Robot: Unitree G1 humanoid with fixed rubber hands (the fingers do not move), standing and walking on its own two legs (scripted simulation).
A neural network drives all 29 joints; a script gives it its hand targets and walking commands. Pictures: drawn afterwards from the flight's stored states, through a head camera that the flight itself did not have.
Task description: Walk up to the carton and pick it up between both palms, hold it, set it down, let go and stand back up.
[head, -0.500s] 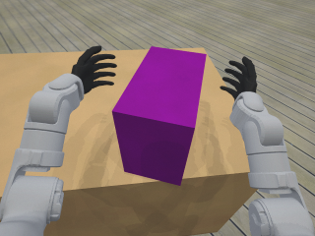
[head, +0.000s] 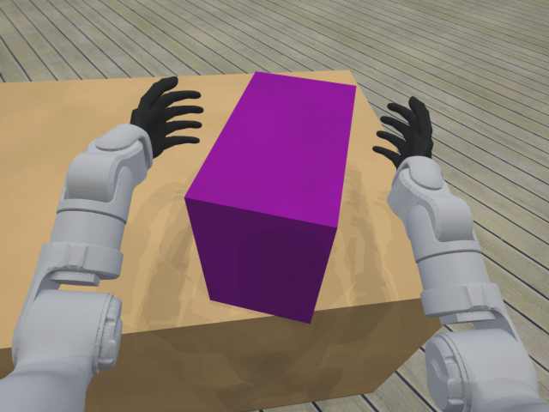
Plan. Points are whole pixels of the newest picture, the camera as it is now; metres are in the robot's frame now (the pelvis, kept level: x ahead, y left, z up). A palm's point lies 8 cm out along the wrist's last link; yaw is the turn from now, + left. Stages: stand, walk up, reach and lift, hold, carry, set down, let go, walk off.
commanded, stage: reach and lift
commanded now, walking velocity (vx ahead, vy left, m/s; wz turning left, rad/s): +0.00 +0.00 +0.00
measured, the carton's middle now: (282, 194) +0.42 -0.06 +0.08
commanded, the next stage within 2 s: none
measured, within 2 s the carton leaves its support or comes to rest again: neither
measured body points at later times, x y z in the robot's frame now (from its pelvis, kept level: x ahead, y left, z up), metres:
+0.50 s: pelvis -0.01 -0.01 +0.00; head +0.04 +0.02 +0.45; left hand +0.46 +0.07 +0.12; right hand +0.36 -0.21 +0.10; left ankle -0.05 +0.10 -0.74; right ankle +0.01 -0.18 -0.74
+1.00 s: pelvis -0.02 -0.01 +0.00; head +0.04 +0.02 +0.45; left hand +0.46 +0.06 +0.11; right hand +0.36 -0.19 +0.09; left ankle -0.05 +0.10 -0.74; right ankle +0.01 -0.18 -0.74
